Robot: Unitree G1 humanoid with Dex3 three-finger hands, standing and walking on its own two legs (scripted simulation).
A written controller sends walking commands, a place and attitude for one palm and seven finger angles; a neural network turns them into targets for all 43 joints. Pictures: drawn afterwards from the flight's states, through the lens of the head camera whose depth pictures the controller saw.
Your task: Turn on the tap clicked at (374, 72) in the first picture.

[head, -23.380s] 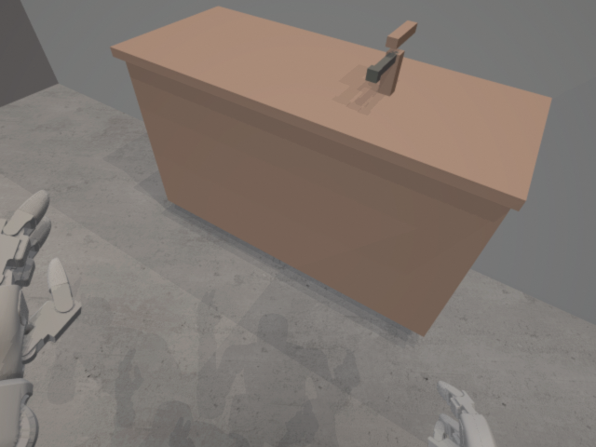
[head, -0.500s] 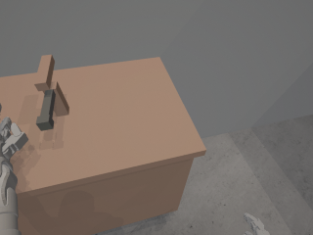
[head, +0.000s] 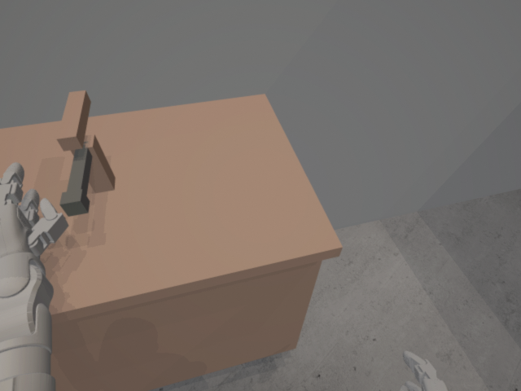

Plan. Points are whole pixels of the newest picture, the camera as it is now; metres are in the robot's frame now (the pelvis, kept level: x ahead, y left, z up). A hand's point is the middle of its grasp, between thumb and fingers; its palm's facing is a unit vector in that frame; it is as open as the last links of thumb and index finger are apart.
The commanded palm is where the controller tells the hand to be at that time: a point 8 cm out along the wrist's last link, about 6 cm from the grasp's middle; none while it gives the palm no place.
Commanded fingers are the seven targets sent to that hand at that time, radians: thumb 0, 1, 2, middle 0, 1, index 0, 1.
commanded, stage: push the lever round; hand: left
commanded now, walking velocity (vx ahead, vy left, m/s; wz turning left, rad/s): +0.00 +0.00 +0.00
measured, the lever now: (75, 202) +0.35 +0.31 +0.12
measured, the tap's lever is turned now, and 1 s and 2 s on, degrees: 0 25 51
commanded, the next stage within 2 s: none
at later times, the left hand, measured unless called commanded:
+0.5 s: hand (83, 218) +0.32 +0.29 +0.11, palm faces +0.58 -0.81 -0.07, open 7.6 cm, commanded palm +0.28 +0.31 +0.11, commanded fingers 0.00 0.90 0.90 -0.15 -0.15 -0.15 -0.15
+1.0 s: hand (117, 207) +0.34 +0.24 +0.11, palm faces +0.65 -0.75 -0.07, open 7.6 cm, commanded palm +0.30 +0.27 +0.11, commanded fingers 0.00 0.90 0.90 -0.15 -0.15 -0.15 -0.15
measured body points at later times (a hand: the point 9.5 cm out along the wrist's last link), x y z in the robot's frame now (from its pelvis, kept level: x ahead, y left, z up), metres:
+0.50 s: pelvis +0.00 -0.01 +0.00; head +0.01 -0.02 +0.45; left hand +0.29 +0.33 +0.11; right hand +0.15 -0.26 -0.10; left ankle +0.01 +0.12 -0.73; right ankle -0.01 -0.11 -0.73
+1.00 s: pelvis +0.00 -0.01 +0.00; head +0.00 -0.02 +0.45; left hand +0.31 +0.28 +0.11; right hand +0.16 -0.26 -0.11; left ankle +0.01 +0.12 -0.73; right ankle -0.01 -0.11 -0.73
